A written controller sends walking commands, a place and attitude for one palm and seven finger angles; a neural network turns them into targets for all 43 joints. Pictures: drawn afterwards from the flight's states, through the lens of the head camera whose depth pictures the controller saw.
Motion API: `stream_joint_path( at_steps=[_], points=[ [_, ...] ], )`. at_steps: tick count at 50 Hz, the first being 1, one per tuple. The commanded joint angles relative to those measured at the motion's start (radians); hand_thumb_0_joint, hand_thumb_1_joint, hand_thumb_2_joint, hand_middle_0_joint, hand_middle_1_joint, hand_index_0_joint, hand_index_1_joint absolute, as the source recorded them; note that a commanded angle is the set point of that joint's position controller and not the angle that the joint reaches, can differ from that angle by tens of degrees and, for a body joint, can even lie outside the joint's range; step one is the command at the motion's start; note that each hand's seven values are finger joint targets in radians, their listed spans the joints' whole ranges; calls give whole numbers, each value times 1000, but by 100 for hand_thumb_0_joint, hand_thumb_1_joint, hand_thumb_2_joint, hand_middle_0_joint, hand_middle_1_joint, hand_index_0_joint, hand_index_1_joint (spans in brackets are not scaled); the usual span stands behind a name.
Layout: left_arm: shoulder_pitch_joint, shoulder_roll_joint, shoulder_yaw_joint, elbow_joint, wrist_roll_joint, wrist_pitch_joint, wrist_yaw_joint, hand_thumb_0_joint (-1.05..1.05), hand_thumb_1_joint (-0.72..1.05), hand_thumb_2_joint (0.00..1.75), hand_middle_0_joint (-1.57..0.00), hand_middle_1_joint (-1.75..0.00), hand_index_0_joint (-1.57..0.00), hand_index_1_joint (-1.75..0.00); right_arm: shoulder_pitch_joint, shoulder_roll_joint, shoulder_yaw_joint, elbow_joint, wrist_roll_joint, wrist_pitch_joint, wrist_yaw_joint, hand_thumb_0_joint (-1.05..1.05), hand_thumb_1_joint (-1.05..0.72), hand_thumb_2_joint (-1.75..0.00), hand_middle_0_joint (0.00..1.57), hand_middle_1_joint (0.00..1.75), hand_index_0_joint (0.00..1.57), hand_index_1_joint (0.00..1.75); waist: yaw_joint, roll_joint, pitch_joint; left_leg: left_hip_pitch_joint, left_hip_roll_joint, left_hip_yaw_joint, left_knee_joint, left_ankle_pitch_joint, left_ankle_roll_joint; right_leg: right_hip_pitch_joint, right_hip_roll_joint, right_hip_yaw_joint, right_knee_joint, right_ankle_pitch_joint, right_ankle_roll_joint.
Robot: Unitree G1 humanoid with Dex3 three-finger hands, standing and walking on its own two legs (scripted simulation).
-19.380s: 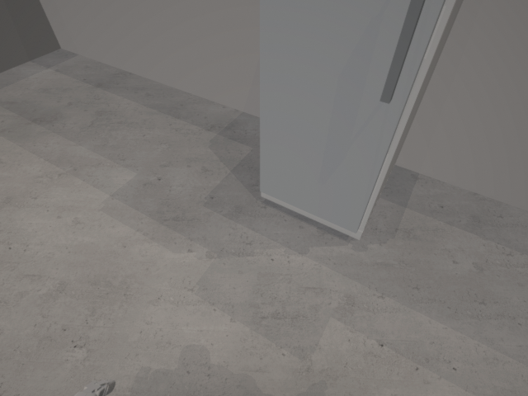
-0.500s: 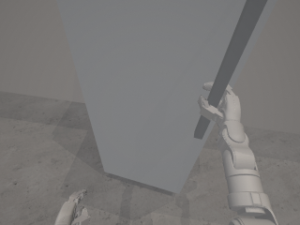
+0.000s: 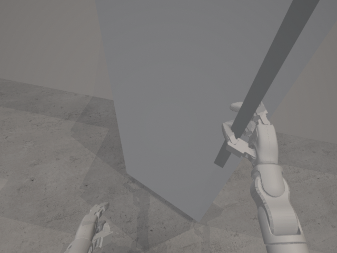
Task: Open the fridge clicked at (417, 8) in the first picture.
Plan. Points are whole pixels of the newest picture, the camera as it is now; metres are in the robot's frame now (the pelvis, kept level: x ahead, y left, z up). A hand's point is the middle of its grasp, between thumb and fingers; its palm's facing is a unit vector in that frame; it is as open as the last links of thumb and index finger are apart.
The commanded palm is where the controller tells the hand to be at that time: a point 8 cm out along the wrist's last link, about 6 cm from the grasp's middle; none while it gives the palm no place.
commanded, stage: walk backward, drawing the door open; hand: right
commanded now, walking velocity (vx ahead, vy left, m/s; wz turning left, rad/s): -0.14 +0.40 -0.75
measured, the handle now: (257, 92) +0.38 -0.11 +0.23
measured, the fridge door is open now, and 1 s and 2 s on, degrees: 22 57 76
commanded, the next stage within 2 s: stop walking and hold the door back in 1.52 s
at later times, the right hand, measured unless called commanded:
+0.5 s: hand (181, 180) +0.23 +0.02 +0.13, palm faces +0.18 +0.96 -0.20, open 7.5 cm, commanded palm +0.19 -0.02 +0.14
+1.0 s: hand (98, 201) +0.17 +0.15 +0.13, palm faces +0.62 +0.76 -0.18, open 7.7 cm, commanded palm +0.13 +0.14 +0.13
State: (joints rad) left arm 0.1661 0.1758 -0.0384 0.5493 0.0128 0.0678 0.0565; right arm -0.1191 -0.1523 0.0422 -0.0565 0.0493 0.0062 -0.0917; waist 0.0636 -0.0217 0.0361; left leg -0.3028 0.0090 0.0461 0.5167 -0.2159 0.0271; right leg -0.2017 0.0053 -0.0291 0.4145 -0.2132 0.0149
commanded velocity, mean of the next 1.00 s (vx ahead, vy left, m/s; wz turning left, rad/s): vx -0.14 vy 0.40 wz -0.75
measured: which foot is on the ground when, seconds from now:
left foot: down 0.00-0.36, up 0.38-0.56, down 0.58-0.76, up 0.78-1.00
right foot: down 0.00-0.16, up 0.18-0.36, down 0.38-0.60, up 0.62-0.76, down 0.78-1.00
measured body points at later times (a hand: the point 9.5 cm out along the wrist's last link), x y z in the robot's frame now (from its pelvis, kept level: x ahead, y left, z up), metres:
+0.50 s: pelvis -0.06 +0.18 +0.00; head +0.02 +0.18 +0.44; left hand +0.15 +0.34 -0.12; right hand +0.21 -0.03 +0.14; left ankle +0.01 +0.30 -0.67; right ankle -0.08 -0.01 -0.74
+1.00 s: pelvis +0.02 +0.44 -0.01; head +0.07 +0.38 +0.43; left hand +0.29 +0.46 -0.11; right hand +0.13 +0.11 +0.14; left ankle +0.17 +0.54 -0.72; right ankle -0.07 +0.22 -0.74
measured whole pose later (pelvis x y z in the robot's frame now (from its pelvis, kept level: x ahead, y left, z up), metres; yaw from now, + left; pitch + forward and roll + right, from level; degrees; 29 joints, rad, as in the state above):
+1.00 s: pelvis +0.02 +0.44 -0.01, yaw -43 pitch -1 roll +3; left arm 0.12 0.15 0.01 0.61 -0.01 -0.14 0.04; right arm -0.02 -0.20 0.06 -0.36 0.00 -0.05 -0.03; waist -0.01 -0.05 0.20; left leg -0.38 0.03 -0.02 0.71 -0.31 -0.03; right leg -0.38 -0.16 0.19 0.55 -0.20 0.09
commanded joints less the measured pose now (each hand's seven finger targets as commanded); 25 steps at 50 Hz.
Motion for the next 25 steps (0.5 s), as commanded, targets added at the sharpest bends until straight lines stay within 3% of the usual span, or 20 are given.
stream_joint_path(
  at_steps=[1, 3, 5, 6, 8, 9, 10, 11, 13, 15, 16, 17, 18, 19, 20, 21, 22, 23, 24, 25],
  points=[
    [-113, 108, 51, -143, 16, -57, 12, 0, 90, 90, -20, -30, -20, -30, -290, -103, -17, -386, -53, -143, 25, 0, -90, -90, 45, 140, 45, 140, -5, -88, -257, 20, -6, -46, 94, -37, -42, 66, -267, 313, -93, 476, -140],
    [-124, 104, 55, -133, 18, -71, 9, 0, 90, 90, -20, -30, -20, -30, -275, -91, -11, -410, -60, -146, 27, 0, -90, -90, 45, 140, 45, 140, -12, -107, -247, 37, 11, -81, 71, -66, -33, 30, -295, 337, -75, 453, -158],
    [-134, 100, 63, -118, 15, -89, 9, 0, 90, 90, -20, -30, -20, -30, -247, -102, -25, -424, -64, -150, 27, 0, -90, -90, 45, 140, 45, 140, -22, -96, -284, 150, 36, -104, -16, 60, -26, -25, -266, 285, -34, 395, -130],
    [-138, 96, 67, -115, 8, -95, 9, 0, 90, 90, -20, -30, -20, -30, -254, -109, -27, -445, -66, -150, 26, 0, -90, -90, 45, 140, 45, 140, -19, -46, -314, 222, 55, -107, -72, 152, -22, -59, -214, 222, -5, 303, -101],
    [-118, 54, 65, -114, -17, -114, 15, 0, 90, 90, -20, -30, -20, -30, -254, -111, -26, -477, -58, -146, 27, 0, -90, -90, 45, 140, 45, 140, -19, 173, -354, 236, 167, -137, -238, 121, 23, -86, -32, 23, 185, -57, -39],
    [-124, 54, 67, -117, -18, -118, 21, 0, 90, 90, -20, -30, -20, -30, -248, -125, -49, -500, -64, -146, 24, 0, -90, -90, 45, 140, 45, 140, -47, 211, -346, 240, 212, -143, -285, 84, 30, -135, 23, -13, 363, -177, -31],
    [-131, 50, 66, -116, -18, -125, 24, 0, 90, 90, -20, -30, -20, -30, -242, -117, -52, -506, -70, -150, 22, 0, -90, -90, 45, 140, 45, 140, -64, 205, -339, 227, 240, -138, -294, 47, 19, -180, 26, -12, 530, -231, -28],
    [-122, 53, 67, -94, -11, -134, 24, 0, 90, 90, -20, -30, -20, -30, -212, -106, -53, -467, -71, -148, 19, 0, -90, -90, 45, 140, 45, 140, -56, 179, -321, 213, 234, -104, -288, 48, -27, -214, 8, 5, 588, -238, -19],
    [-89, 31, 54, -78, -1, -155, 35, 0, 90, 90, -20, -30, -20, -30, -227, -79, -19, -488, -79, -149, 29, 0, -90, -90, 45, 140, 45, 140, -24, 136, -287, 176, 160, 64, -263, 177, -69, -156, 0, -69, 549, -213, -1],
    [-68, 15, 48, -70, -8, -183, 44, 0, 90, 90, -20, -30, -20, -30, -269, -60, 22, -545, -83, -156, 31, 0, -90, -90, 45, 140, 45, 140, -3, 152, -263, 149, 97, 163, -224, 327, -93, -24, -7, -130, 325, -221, -12],
    [-45, 23, 50, -55, -16, -200, 48, 0, 90, 90, -20, -30, -20, -30, -280, -54, 48, -558, -77, -155, 31, 0, -90, -90, 45, 140, 45, 140, 27, 109, -244, 72, 34, 206, -124, 389, -146, 96, -24, -120, 138, -150, -27],
    [20, 37, 57, -36, -23, -227, 51, 0, 90, 90, -20, -30, -20, -30, -296, -43, 75, -577, -62, -160, 31, 0, -90, -90, 45, 140, 45, 140, 88, -39, -242, -84, -49, 202, 204, 396, -261, 286, -82, -14, -190, -1, -74],
    [-31, 102, 74, -86, 13, -249, 37, 0, 90, 90, -20, -30, -20, -30, -296, -29, 92, -585, -45, -177, 33, 0, -90, -90, 45, 140, 45, 140, 85, -418, -217, -447, -89, 29, 777, -209, -257, 358, -491, 546, -316, 327, -216],
    [-116, 105, 60, -108, 42, -239, 22, 0, 90, 90, -20, -30, -20, -30, -252, -59, 52, -539, -95, -185, 29, 0, -90, -90, 45, 140, 45, 140, -24, -231, -230, -362, 41, -276, 1028, -249, -82, 156, -679, 838, -163, 433, -272],
    [-155, 152, 81, -96, 31, -213, 16, 0, 90, 90, -20, -30, -20, -30, -273, -98, 23, -583, -105, -174, 45, 0, -90, -90, 45, 140, 45, 140, -43, -12, -229, -336, 53, -293, 940, -199, -57, 126, -654, 751, -164, 405, -270],
    [-152, 138, 101, -103, 18, -192, 13, 0, 90, 90, -20, -30, -20, -30, -254, -101, -16, -603, -101, -156, 45, 0, -90, -90, 45, 140, 45, 140, -20, 22, -247, -384, 54, -251, 820, -233, -64, 199, -560, 609, -90, 444, -240],
    [-170, 124, 104, -101, 20, -204, 17, 0, 90, 90, -20, -30, -20, -30, -283, -89, -2, -661, -80, -171, 55, 0, -90, -90, 45, 140, 45, 140, -31, -44, -197, -372, 83, -286, 668, -260, -65, 156, -498, 518, -4, 422, -223],
    [-167, 127, 98, -74, 16, -217, 15, 0, 90, 90, -20, -30, -20, -30, -251, -69, 4, -606, -82, -175, 54, 0, -90, -90, 45, 140, 45, 140, -55, -75, -170, -229, 80, -244, 498, -221, -57, 50, -417, 372, 27, 338, -170],
    [-159, 118, 93, -64, 10, -223, 9, 0, 90, 90, -20, -30, -20, -30, -227, -27, 29, -564, -74, -164, 48, 0, -90, -90, 45, 140, 45, 140, -58, -91, -196, -20, 48, -164, 298, -172, -56, -53, -336, 254, 20, 232, -110],
    [-130, 117, 98, -63, -3, -230, 5, 0, 90, 90, -20, -30, -20, -30, -213, 10, 54, -529, -63, -154, 43, 0, -90, -90, 45, 140, 45, 140, -43, -119, -241, 138, 2, -68, 140, -111, -60, -80, -267, 198, 8, 108, -70]
  ],
)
